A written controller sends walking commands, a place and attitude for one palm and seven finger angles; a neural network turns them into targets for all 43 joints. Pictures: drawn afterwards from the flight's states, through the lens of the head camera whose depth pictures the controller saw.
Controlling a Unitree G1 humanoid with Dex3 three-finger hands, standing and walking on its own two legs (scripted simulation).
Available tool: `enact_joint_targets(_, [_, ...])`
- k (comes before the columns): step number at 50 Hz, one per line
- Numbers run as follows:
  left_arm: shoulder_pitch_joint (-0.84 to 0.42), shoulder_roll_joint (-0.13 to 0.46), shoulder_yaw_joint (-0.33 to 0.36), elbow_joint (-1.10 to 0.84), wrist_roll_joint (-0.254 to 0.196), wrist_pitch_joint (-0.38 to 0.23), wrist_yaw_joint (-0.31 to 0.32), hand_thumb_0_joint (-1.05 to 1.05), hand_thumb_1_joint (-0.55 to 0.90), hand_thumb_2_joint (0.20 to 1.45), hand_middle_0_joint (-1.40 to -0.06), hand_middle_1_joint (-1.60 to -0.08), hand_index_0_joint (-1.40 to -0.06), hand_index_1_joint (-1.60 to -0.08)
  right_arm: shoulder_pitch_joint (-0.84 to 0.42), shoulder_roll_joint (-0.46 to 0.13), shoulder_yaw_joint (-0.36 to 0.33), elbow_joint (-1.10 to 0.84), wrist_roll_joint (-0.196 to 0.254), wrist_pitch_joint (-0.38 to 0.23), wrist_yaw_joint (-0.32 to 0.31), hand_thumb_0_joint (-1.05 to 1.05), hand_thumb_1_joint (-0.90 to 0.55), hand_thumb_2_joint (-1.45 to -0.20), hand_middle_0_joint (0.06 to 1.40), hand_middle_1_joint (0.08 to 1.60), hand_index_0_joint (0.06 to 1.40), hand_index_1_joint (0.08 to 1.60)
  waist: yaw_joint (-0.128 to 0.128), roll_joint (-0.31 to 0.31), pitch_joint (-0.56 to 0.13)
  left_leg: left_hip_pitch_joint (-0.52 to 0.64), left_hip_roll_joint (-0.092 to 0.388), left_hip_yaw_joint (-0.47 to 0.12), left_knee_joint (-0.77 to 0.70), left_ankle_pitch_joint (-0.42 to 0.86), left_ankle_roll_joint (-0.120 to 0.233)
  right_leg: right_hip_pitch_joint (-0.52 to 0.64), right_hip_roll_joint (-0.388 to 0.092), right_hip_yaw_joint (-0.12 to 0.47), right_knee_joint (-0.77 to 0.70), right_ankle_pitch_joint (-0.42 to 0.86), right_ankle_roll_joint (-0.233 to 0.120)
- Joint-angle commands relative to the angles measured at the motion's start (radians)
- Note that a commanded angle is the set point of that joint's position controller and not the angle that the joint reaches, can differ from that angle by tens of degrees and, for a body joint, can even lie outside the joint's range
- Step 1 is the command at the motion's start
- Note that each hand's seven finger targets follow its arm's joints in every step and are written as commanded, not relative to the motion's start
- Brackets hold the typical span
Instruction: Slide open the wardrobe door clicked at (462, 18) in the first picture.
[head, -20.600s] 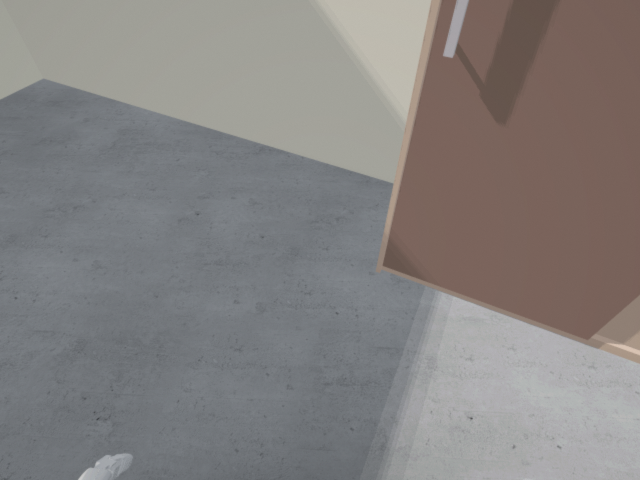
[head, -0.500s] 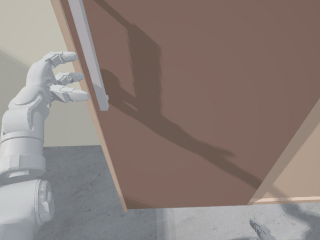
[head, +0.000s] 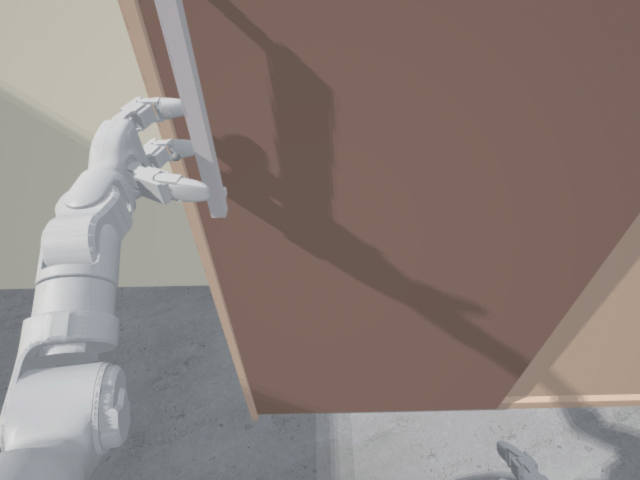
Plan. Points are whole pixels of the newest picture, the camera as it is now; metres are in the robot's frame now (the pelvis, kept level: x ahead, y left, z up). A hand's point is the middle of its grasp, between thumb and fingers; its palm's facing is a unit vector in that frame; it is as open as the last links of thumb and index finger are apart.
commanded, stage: feel for the door with the fingertips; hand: left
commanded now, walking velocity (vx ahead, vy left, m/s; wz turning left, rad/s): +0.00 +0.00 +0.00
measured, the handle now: (198, 106) +0.47 +0.18 +0.27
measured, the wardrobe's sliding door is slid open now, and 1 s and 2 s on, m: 0.00 0.00 0.00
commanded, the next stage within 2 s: slide the fingers in behind the handle in 0.64 s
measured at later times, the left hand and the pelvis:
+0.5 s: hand (183, 147) +0.42 +0.19 +0.24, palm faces +0.13 -0.99 -0.01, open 13.9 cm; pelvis +0.00 -0.01 +0.00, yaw +0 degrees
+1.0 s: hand (189, 147) +0.42 +0.18 +0.24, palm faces +0.09 -1.00 -0.01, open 13.8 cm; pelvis +0.00 -0.01 +0.00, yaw +1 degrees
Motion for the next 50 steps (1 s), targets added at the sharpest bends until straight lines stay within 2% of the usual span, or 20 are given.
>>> enact_joint_targets(1, [-0.524,0.259,0.075,-0.224,0.024,-0.059,0.047,0.0,-0.5,0.3,-0.3,-1.2,-0.3,-1.2,-0.121,-0.134,-0.046,-0.144,-0.011,-0.044,-0.007,0.0,-0.9,-0.9,0.2,0.3,0.2,0.3,0.006,0.02,-0.242,0.307,0.007,-0.048,-0.023,0.141,0.023,-0.138,-0.011,0.029,-0.087,0.244,0.02])
enact_joint_targets(3, [-0.515,0.198,0.037,-0.253,0.031,-0.054,0.061,0.0,-0.5,0.3,-0.3,-1.2,-0.3,-1.2,-0.128,-0.122,-0.045,-0.152,-0.011,-0.043,-0.002,0.0,-0.9,-0.9,0.2,0.3,0.2,0.3,0.006,0.048,-0.25,0.33,0.009,-0.047,-0.019,0.152,0.02,-0.144,-0.004,0.024,-0.084,0.242,0.015])
enact_joint_targets(6, [-0.511,0.169,0.016,-0.301,0.024,-0.06,0.065,0.0,-0.5,0.3,-0.3,-1.2,-0.3,-1.2,-0.138,-0.123,-0.047,-0.16,-0.011,-0.043,0.0,0.0,-0.9,-0.9,0.2,0.3,0.2,0.3,0.005,0.044,-0.273,0.355,0.011,-0.053,-0.022,0.177,0.019,-0.124,-0.002,0.021,-0.086,0.263,0.012])
enact_joint_targets(7, [-0.514,0.158,0.015,-0.29,0.017,-0.056,0.063,0.0,-0.5,0.3,-0.3,-1.2,-0.3,-1.2,-0.141,-0.123,-0.046,-0.155,-0.013,-0.042,-0.002,0.0,-0.9,-0.9,0.2,0.3,0.2,0.3,0.0,0.005,-0.266,0.351,0.011,-0.049,-0.02,0.18,0.022,-0.124,-0.001,0.021,-0.086,0.28,0.016])
enact_joint_targets(12, [-0.499,0.194,0.057,-0.234,0.009,-0.028,0.067,0.0,-0.5,0.3,-0.3,-1.2,-0.3,-1.2,-0.141,-0.128,-0.044,-0.138,-0.015,-0.032,-0.009,0.0,-0.9,-0.9,0.2,0.3,0.2,0.3,0.008,-0.079,-0.229,0.308,0.005,-0.04,-0.028,0.164,0.028,-0.108,-0.008,0.029,-0.092,0.309,0.028])
enact_joint_targets(16, [-0.578,0.189,0.018,-0.211,0.033,-0.035,0.067,0.0,-0.5,0.3,-0.3,-1.2,-0.3,-1.2,-0.137,-0.125,-0.043,-0.129,-0.016,-0.028,-0.011,0.0,-0.9,-0.9,0.2,0.3,0.2,0.3,-0.012,-0.006,-0.211,0.318,0.003,-0.038,-0.026,0.152,0.027,-0.134,-0.013,0.036,-0.101,0.284,0.027])
enact_joint_targets(22, [-0.601,0.255,0.063,-0.143,0.029,-0.068,0.042,0.0,-0.5,0.3,-0.3,-1.2,-0.3,-1.2,-0.105,-0.136,-0.051,-0.121,-0.019,-0.022,-0.014,0.0,-0.9,-0.9,0.2,0.3,0.2,0.3,-0.015,-0.038,-0.261,0.299,-0.004,-0.036,-0.014,0.18,0.03,-0.092,-0.023,0.048,-0.086,0.378,0.036])
enact_joint_targets(25, [-0.572,0.199,0.017,-0.133,0.026,-0.086,0.025,0.0,-0.5,0.3,-0.3,-1.2,-0.3,-1.2,-0.097,-0.131,-0.054,-0.131,-0.016,-0.027,-0.009,0.0,-0.9,-0.9,0.2,0.3,0.2,0.3,-0.016,-0.01,-0.269,0.317,-0.007,-0.032,-0.004,0.199,0.031,-0.091,-0.022,0.044,-0.081,0.406,0.038])
enact_joint_targets(27, [-0.623,0.201,0.011,-0.116,0.023,-0.089,0.02,0.0,-0.5,0.3,-0.3,-1.2,-0.3,-1.2,-0.089,-0.134,-0.055,-0.122,-0.014,-0.029,-0.009,0.0,-0.9,-0.9,0.2,0.3,0.2,0.3,-0.03,-0.015,-0.249,0.299,-0.007,-0.036,-0.002,0.181,0.031,-0.118,-0.02,0.043,-0.082,0.389,0.038])
enact_joint_targets(28, [-0.629,0.237,0.043,-0.104,0.021,-0.092,0.023,0.0,-0.5,0.3,-0.3,-1.2,-0.3,-1.2,-0.084,-0.138,-0.057,-0.116,-0.013,-0.03,-0.009,0.0,-0.9,-0.9,0.2,0.3,0.2,0.3,-0.029,-0.038,-0.244,0.293,-0.005,-0.039,-0.001,0.166,0.032,-0.125,-0.02,0.047,-0.086,0.382,0.042])
enact_joint_targets(31, [-0.655,0.208,0.01,-0.118,0.024,-0.105,0.022,0.0,-0.5,0.3,-0.3,-1.2,-0.3,-1.2,-0.082,-0.135,-0.06,-0.118,-0.012,-0.035,-0.007,0.0,-0.9,-0.9,0.2,0.3,0.2,0.3,-0.029,0.001,-0.259,0.303,-0.007,-0.041,-0.001,0.174,0.032,-0.124,-0.017,0.041,-0.082,0.366,0.034])
enact_joint_targets(32, [-0.67,0.184,-0.005,-0.101,0.021,-0.105,0.022,0.0,-0.5,0.3,-0.3,-1.2,-0.3,-1.2,-0.078,-0.134,-0.059,-0.112,-0.011,-0.038,-0.007,0.0,-0.9,-0.9,0.2,0.3,0.2,0.3,-0.04,-0.01,-0.243,0.303,-0.008,-0.04,0.004,0.166,0.034,-0.145,-0.016,0.044,-0.086,0.36,0.037])
enact_joint_targets(35, [-0.702,0.227,0.02,-0.049,0.023,-0.113,0.028,0.0,-0.5,0.3,-0.3,-1.2,-0.3,-1.2,-0.053,-0.147,-0.061,-0.094,-0.016,-0.04,-0.008,0.0,-0.9,-0.9,0.2,0.3,0.2,0.3,-0.046,-0.039,-0.226,0.283,-0.007,-0.048,0.004,0.138,0.035,-0.153,-0.017,0.042,-0.09,0.325,0.04])
enact_joint_targets(38, [-0.752,0.188,-0.016,-0.016,0.032,-0.124,0.03,0.0,-0.5,0.3,-0.3,-1.2,-0.3,-1.2,-0.05,-0.139,-0.061,-0.088,-0.014,-0.048,-0.006,0.0,-0.9,-0.9,0.2,0.3,0.2,0.3,-0.057,-0.015,-0.225,0.285,-0.007,-0.051,0.004,0.126,0.033,-0.183,-0.013,0.041,-0.091,0.295,0.033])
enact_joint_targets(39, [-0.759,0.177,-0.023,-0.015,0.032,-0.127,0.029,0.0,-0.5,0.3,-0.3,-1.2,-0.3,-1.2,-0.046,-0.138,-0.061,-0.088,-0.014,-0.052,-0.004,0.0,-0.9,-0.9,0.2,0.3,0.2,0.3,-0.056,-0.005,-0.234,0.288,-0.009,-0.054,0.007,0.122,0.034,-0.19,-0.012,0.043,-0.091,0.285,0.033])
enact_joint_targets(41, [-0.739,0.225,0.01,0.001,0.035,-0.139,0.029,0.0,-0.5,0.3,-0.3,-1.2,-0.3,-1.2,-0.041,-0.144,-0.062,-0.087,-0.017,-0.054,-0.003,0.0,-0.9,-0.9,0.2,0.3,0.2,0.3,-0.048,-0.007,-0.251,0.281,-0.007,-0.056,0.003,0.12,0.033,-0.17,-0.017,0.045,-0.09,0.283,0.033])
enact_joint_targets(44, [-0.694,0.181,-0.011,-0.028,0.025,-0.151,0.018,0.0,-0.5,0.3,-0.3,-1.2,-0.3,-1.2,-0.053,-0.134,-0.06,-0.104,-0.013,-0.061,0.0,0.0,-0.9,-0.9,0.2,0.3,0.2,0.3,-0.031,0.003,-0.271,0.29,-0.009,-0.054,0.004,0.128,0.033,-0.159,-0.013,0.043,-0.083,0.293,0.029])
enact_joint_targets(46, [-0.681,0.199,-0.001,-0.062,0.021,-0.165,0.016,0.0,-0.5,0.3,-0.3,-1.2,-0.3,-1.2,-0.058,-0.138,-0.06,-0.112,-0.012,-0.064,0.001,0.0,-0.9,-0.9,0.2,0.3,0.2,0.3,-0.024,-0.003,-0.289,0.298,-0.006,-0.057,-0.002,0.14,0.033,-0.137,-0.012,0.038,-0.08,0.3,0.026])
enact_joint_targets(47, [-0.668,0.174,-0.012,-0.071,0.016,-0.163,0.014,0.0,-0.5,0.3,-0.3,-1.2,-0.3,-1.2,-0.064,-0.133,-0.059,-0.117,-0.01,-0.067,0.002,0.0,-0.9,-0.9,0.2,0.3,0.2,0.3,-0.025,-0.015,-0.286,0.302,-0.007,-0.055,0.0,0.139,0.035,-0.143,-0.01,0.039,-0.081,0.301,0.028])
enact_joint_targets(50, [-0.621,0.224,0.038,-0.038,0.012,-0.15,0.022,0.0,-0.5,0.3,-0.3,-1.2,-0.3,-1.2,-0.067,-0.142,-0.056,-0.114,-0.012,-0.061,-0.001,0.0,-0.9,-0.9,0.2,0.3,0.2,0.3,-0.014,-0.048,-0.232,0.266,-0.006,-0.051,-0.01,0.104,0.036,-0.141,-0.011,0.037,-0.092,0.26,0.031])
